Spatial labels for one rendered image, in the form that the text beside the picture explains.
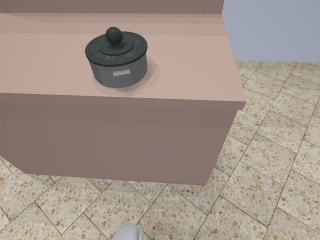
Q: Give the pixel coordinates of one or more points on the lid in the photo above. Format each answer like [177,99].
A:
[102,53]

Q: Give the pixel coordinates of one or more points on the table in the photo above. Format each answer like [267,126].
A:
[56,119]

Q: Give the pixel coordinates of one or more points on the knob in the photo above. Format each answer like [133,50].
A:
[114,35]

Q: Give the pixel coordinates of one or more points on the pot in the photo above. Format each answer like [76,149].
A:
[120,76]

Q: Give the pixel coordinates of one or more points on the left robot thigh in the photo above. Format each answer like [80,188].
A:
[128,231]

